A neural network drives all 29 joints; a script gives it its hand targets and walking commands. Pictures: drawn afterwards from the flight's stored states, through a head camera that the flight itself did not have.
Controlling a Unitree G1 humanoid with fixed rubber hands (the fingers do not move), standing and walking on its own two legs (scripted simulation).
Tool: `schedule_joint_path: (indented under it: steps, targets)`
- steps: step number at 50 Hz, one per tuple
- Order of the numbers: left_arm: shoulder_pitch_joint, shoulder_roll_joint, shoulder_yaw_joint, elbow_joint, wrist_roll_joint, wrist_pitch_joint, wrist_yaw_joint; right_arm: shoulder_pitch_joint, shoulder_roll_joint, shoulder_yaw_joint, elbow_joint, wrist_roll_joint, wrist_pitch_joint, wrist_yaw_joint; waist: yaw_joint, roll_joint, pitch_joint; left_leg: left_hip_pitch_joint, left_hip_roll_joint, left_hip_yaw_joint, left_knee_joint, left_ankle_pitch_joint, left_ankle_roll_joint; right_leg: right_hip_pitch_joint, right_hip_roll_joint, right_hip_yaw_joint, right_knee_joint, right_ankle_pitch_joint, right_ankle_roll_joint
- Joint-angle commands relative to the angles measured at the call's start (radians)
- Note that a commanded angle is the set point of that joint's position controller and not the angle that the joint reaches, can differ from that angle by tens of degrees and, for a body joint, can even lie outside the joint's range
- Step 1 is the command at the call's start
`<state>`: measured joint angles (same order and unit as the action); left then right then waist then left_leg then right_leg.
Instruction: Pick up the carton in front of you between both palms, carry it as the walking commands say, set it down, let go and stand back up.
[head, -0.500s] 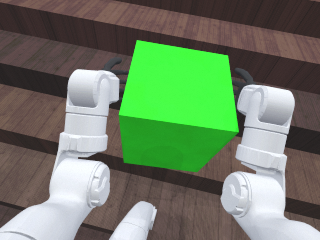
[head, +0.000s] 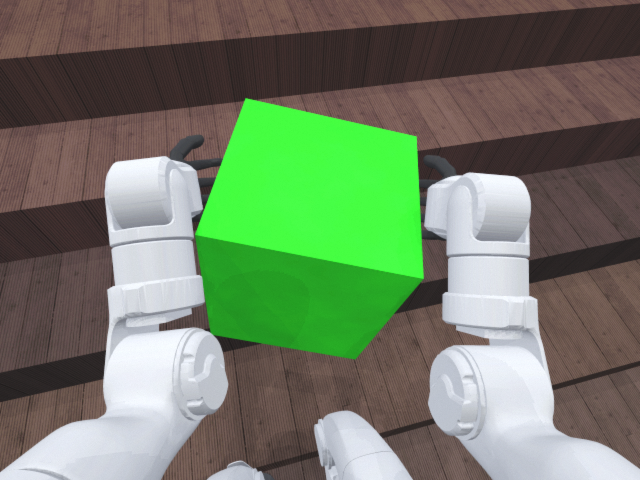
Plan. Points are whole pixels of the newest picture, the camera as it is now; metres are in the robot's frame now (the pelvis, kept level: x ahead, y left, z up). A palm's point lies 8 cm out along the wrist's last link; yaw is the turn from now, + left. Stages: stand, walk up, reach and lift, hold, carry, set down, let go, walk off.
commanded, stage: carry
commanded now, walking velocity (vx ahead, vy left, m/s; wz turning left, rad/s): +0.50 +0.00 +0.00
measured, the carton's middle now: (306, 242) +0.39 -0.04 +0.04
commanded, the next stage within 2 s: none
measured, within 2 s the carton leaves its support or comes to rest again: neither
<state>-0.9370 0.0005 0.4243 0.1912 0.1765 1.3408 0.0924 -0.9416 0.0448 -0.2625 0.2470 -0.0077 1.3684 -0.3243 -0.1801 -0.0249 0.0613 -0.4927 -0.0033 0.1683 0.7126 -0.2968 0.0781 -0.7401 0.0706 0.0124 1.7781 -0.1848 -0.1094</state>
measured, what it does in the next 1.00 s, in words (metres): climbs: right foot 0.18 m higher, then left foot 0.18 m higher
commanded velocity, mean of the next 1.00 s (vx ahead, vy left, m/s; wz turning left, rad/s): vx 0.50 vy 0.00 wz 0.00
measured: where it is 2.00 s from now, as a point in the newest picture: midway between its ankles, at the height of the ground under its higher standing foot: (220, 18)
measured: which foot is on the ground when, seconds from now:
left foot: down 0.00-0.34, up 0.36-0.78, down 0.80-1.00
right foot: up 0.00-0.28, down 0.30-0.84, up 0.86-1.00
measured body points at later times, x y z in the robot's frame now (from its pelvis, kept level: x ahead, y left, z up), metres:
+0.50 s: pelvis +0.28 -0.04 +0.16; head +0.32 -0.01 +0.61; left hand +0.63 +0.19 +0.30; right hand +0.71 -0.10 +0.30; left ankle +0.17 +0.04 -0.33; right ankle +0.35 -0.12 -0.53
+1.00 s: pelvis +0.55 +0.07 +0.33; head +0.59 +0.06 +0.78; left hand +0.96 +0.17 +0.45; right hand +0.93 -0.12 +0.47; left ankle +0.61 +0.17 -0.36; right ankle +0.48 -0.03 -0.18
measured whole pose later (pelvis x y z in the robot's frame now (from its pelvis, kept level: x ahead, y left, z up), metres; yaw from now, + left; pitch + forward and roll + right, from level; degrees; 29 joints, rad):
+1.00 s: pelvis +0.55 +0.07 +0.33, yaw +2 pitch +3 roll +4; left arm -0.90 -0.02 0.41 0.28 0.21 1.37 0.12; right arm -1.00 0.08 -0.28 0.35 -0.01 1.33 -0.46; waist -0.20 -0.04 0.03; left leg -0.55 -0.02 0.16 0.84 -0.34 0.07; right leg -0.74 0.04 0.06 1.81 -0.13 -0.10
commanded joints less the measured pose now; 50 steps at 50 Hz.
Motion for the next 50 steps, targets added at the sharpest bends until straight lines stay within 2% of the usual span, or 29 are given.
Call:
schedule_joint_path:
  steps: [1, 3, 5, 6, 8, 10, 12, 14, 15, 17, 18, 19, 20, 23, 25, 28, 30, 33, 35, 37, 38, 40, 41, 42, 43, 44, 45, 48, 50]
  targets:
    - [-0.626, -1.024, -0.529, 0.018, -0.337, -0.02, -0.152, -0.884, 1.192, 0.485, -0.185, 0.466, -0.056, 0.463, 0.066, 0.048, -0.622, 0.802, 0.299, -0.531, -0.251, 0.469, 0.173, -0.322, -0.09, 0.03, -0.11, -0.096, -0.009]
    - [-0.589, -1.035, -0.568, 0.004, -0.344, -0.024, -0.153, -0.857, 1.163, 0.49, -0.177, 0.435, -0.045, 0.463, 0.05, 0.085, -0.611, 0.851, 0.308, -0.47, -0.28, 0.578, 0.197, -0.399, -0.077, -0.067, -0.077, -0.163, -0.019]
    - [-0.627, -1.04, -0.623, -0.019, -0.375, -0.014, -0.151, -0.84, 1.113, 0.492, -0.171, 0.419, -0.033, 0.467, 0.02, 0.178, -0.594, 0.989, 0.373, -0.534, -0.321, 0.546, 0.254, -0.694, -0.095, -0.069, 0.324, -0.301, -0.036]
    - [-0.639, -1.039, -0.639, -0.023, -0.382, -0.007, -0.149, -0.832, 1.087, 0.491, -0.159, 0.408, -0.026, 0.47, 0.007, 0.147, -0.545, 1.038, 0.395, -0.544, -0.334, 0.443, 0.248, -0.852, -0.118, -0.033, 0.455, -0.383, -0.041]
    - [-0.664, -1.012, -0.666, -0.029, -0.393, 0.002, -0.142, -0.834, 1.053, 0.491, -0.154, 0.404, -0.015, 0.48, 0.038, 0.057, -0.414, 0.923, 0.33, -0.43, -0.414, 0.183, 0.169, -0.907, -0.162, -0.064, 0.36, -0.386, -0.021]
    - [-0.7, -0.993, -0.667, -0.03, -0.408, 0.013, -0.134, -0.852, 1.008, 0.484, -0.145, 0.412, 0.0, 0.492, 0.114, 0.11, -0.308, 0.601, 0.236, -0.282, -0.533, 0.082, 0.093, -0.7, -0.173, -0.133, 0.146, -0.289, -0.003]
    - [-0.747, -1.02, -0.692, -0.022, -0.459, 0.035, -0.124, -0.855, 0.978, 0.432, -0.114, 0.411, 0.019, 0.492, 0.145, 0.175, -0.287, 0.172, 0.126, -0.041, -0.746, 0.532, 0.139, -0.104, -0.117, -0.306, -0.351, -0.211, -0.018]
    - [-0.724, -1.078, -0.702, 0.019, -0.507, 0.047, -0.123, -0.785, 0.945, 0.378, -0.061, 0.372, 0.031, 0.487, 0.263, 0.411, -0.55, 0.292, 0.18, 0.041, -0.47, 1.681, 0.141, 0.237, -0.015, -0.352, -0.416, -0.027, -0.076]
    - [-0.721, -1.106, -0.703, 0.004, -0.532, 0.044, -0.127, -0.795, 0.941, 0.37, -0.063, 0.357, 0.035, 0.485, 0.35, 0.43, -0.661, 0.41, 0.194, 0.061, -0.265, 1.945, 0.124, 0.336, 0.032, -0.38, -0.514, -0.052, -0.074]
    - [-0.816, -1.191, -0.724, -0.049, -0.601, 0.03, -0.147, -0.789, 0.952, 0.355, -0.063, 0.319, 0.026, 0.478, 0.422, 0.214, -0.801, 0.491, 0.131, 0.008, 0.32, 1.694, 0.044, 0.593, 0.082, -0.211, -1.069, 0.106, -0.04]
    - [-0.796, -1.216, -0.742, -0.05, -0.63, 0.017, -0.164, -0.719, 0.944, 0.345, -0.05, 0.29, 0.016, 0.475, 0.334, -0.053, -0.801, 0.126, -0.031, -0.111, 0.714, 0.382, -0.057, 0.806, -0.186, 0.308, -1.228, 0.675, -0.2]
    - [-0.806, -1.261, -0.749, -0.048, -0.662, 0.003, -0.182, -0.686, 0.916, 0.301, -0.036, 0.25, 0.005, 0.469, 0.329, -0.142, -0.913, -0.109, -0.158, -0.286, 1.227, 0.173, -0.077, 0.975, -0.358, 0.693, -1.246, 0.934, -0.392]
    - [-0.835, -1.288, -0.741, -0.071, -0.689, -0.011, -0.197, -0.703, 0.895, 0.281, -0.034, 0.217, -0.005, 0.456, 0.337, -0.071, -0.898, -0.223, -0.142, -0.388, 1.349, 0.132, -0.04, 0.978, -0.339, 0.695, -1.205, 0.716, -0.367]
    - [-0.934, -1.307, -0.736, -0.123, -0.724, -0.031, -0.226, -0.801, 0.862, 0.267, -0.112, 0.197, -0.032, 0.428, 0.314, 0.025, -0.604, -0.432, -0.037, -0.389, 1.21, 0.032, 0.05, 0.826, -0.289, 0.564, -1.245, 0.007, -0.19]
    - [-0.916, -1.304, -0.723, -0.085, -0.724, -0.031, -0.233, -0.789, 0.839, 0.297, -0.11, 0.192, -0.043, 0.411, 0.277, 0.056, -0.589, -0.438, -0.001, -0.327, 1.093, 0.051, 0.066, 0.822, -0.296, 0.443, -1.283, -0.003, -0.166]
    - [-0.867, -1.261, -0.692, -0.031, -0.684, -0.019, -0.23, -0.745, 0.839, 0.325, -0.07, 0.179, -0.042, 0.395, 0.293, 0.036, -0.545, -0.526, 0.023, -0.194, 0.936, -0.014, 0.06, 0.88, -0.343, 0.347, -1.377, 0.245, -0.191]
    - [-0.809, -1.219, -0.663, -0.005, -0.637, -0.005, -0.226, -0.719, 0.861, 0.348, -0.037, 0.192, -0.023, 0.392, 0.322, -0.073, -0.534, -0.707, 0.042, -0.171, 1.197, -0.128, 0.056, 0.964, -0.399, 0.357, -1.413, 0.363, -0.231]
    - [-0.778, -1.144, -0.599, 0.026, -0.591, 0.025, -0.228, -0.713, 0.916, 0.366, 0.012, 0.22, 0.012, 0.393, 0.361, -0.029, -0.441, -1.232, 0.083, -0.255, 1.577, -0.417, 0.069, 1.216, -0.472, 0.389, -1.434, 0.146, -0.217]
    - [-0.827, -1.108, -0.578, 0.002, -0.587, 0.033, -0.241, -0.742, 0.93, 0.383, 0.023, 0.255, 0.02, 0.392, 0.3, -0.022, -0.34, -1.1, 0.122, -0.152, 1.329, -0.335, 0.051, 0.974, -0.357, 0.226, -1.545, -0.116, -0.112]
    - [-0.889, -1.094, -0.554, -0.01, -0.579, 0.044, -0.245, -0.798, 0.963, 0.411, 0.03, 0.301, 0.028, 0.387, 0.215, -0.104, -0.29, -0.427, 0.124, 0.012, 0.769, -0.164, 0.046, 0.423, -0.222, -0.024, -1.828, 0.125, -0.1]
    - [-0.875, -1.083, -0.531, 0.018, -0.566, 0.053, -0.244, -0.795, 0.979, 0.41, 0.056, 0.321, 0.03, 0.384, 0.166, -0.223, -0.361, -0.15, 0.062, 0.09, 0.681, -0.053, 0.05, 0.331, -0.192, -0.164, -1.767, 0.604, -0.096]
    - [-0.834, -1.031, -0.48, 0.053, -0.523, 0.054, -0.241, -0.78, 1.059, 0.421, 0.077, 0.376, 0.026, 0.389, 0.041, -0.401, -0.591, 0.058, -0.058, 0.179, 0.582, 0.068, 0.09, 0.564, -0.242, -0.232, -1.417, 1.587, -0.075]
    - [-0.815, -1.026, -0.455, 0.061, -0.497, 0.052, -0.238, -0.789, 1.097, 0.419, 0.062, 0.404, 0.022, 0.396, -0.042, -0.385, -0.682, 0.162, -0.113, 0.193, 0.364, 0.064, 0.072, 0.67, -0.244, -0.256, -1.171, 1.681, -0.051]
    - [-0.814, -1.024, -0.428, 0.06, -0.474, 0.047, -0.234, -0.832, 1.124, 0.425, 0.046, 0.425, 0.01, 0.404, -0.055, -0.208, -0.776, 0.306, -0.122, 0.038, 0.092, 0.127, 0.072, 0.696, -0.183, -0.207, -0.846, 1.482, 0.0]
    - [-0.794, -0.997, -0.419, 0.066, -0.438, 0.033, -0.227, -0.807, 1.182, 0.446, 0.053, 0.461, 0.001, 0.421, -0.005, -0.064, -0.743, 0.445, 0.038, -0.436, -0.15, 0.299, 0.168, 0.424, -0.112, -0.106, -0.562, 0.747, 0.051]
    - [-0.749, -0.999, -0.384, 0.064, -0.406, 0.017, -0.22, -0.818, 1.197, 0.436, 0.059, 0.48, -0.021, 0.443, 0.031, 0.29, -0.852, 0.579, 0.293, -0.961, -0.3, 0.765, 0.341, 0.159, 0.071, 0.039, -0.006, 0.044, 0.115]
    - [-0.8, -0.986, -0.368, 0.042, -0.373, 0.002, -0.209, -0.882, 1.234, 0.437, 0.043, 0.515, -0.03, 0.464, 0.077, 0.155, -0.935, 0.639, 0.291, -0.899, -0.206, 0.619, 0.351, 0.088, 0.028, 0.193, 0.209, 0.032, 0.071]
    - [-0.923, -0.954, -0.408, -0.082, -0.369, -0.039, -0.181, -0.935, 1.275, 0.409, 0.014, 0.511, -0.054, 0.5, 0.094, 0.071, -0.624, 0.485, 0.247, -0.727, -0.194, 0.005, 0.194, -0.178, -0.068, 0.167, 0.145, 0.015, -0.014]
    - [-0.954, -0.955, -0.45, -0.133, -0.39, -0.045, -0.165, -0.863, 1.299, 0.383, 0.064, 0.496, -0.048, 0.511, 0.114, 0.052, -0.575, 0.482, 0.251, -0.6, -0.243, -0.042, 0.157, -0.213, -0.109, 0.112, 0.077, 0.01, -0.024]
